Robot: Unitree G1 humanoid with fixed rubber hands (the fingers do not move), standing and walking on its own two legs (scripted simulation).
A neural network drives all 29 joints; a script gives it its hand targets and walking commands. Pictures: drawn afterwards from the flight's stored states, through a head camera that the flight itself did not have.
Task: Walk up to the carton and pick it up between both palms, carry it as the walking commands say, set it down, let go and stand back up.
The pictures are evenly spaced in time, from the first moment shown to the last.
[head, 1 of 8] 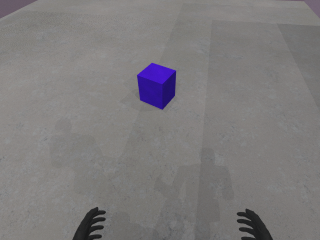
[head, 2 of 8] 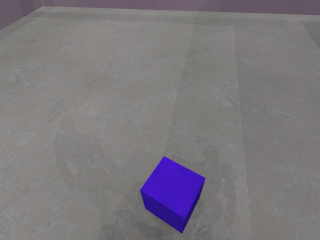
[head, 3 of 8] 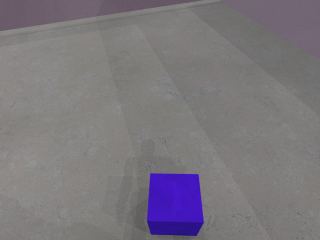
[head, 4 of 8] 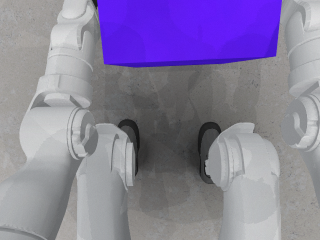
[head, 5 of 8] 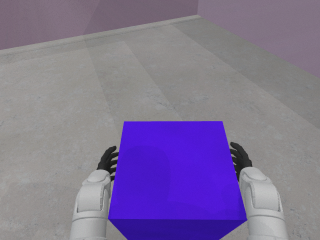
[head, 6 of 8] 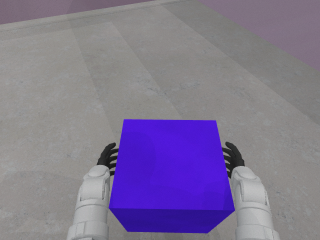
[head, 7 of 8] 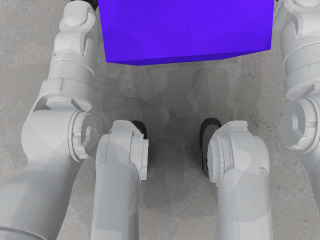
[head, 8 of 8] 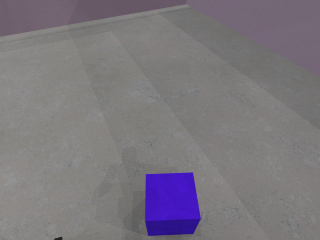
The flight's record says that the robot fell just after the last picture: no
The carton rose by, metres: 0.64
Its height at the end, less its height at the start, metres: +0.00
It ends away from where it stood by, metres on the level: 0.02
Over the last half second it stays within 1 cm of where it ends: yes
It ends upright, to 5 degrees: yes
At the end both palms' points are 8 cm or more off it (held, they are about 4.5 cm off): yes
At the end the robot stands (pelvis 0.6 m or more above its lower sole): yes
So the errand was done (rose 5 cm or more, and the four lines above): yes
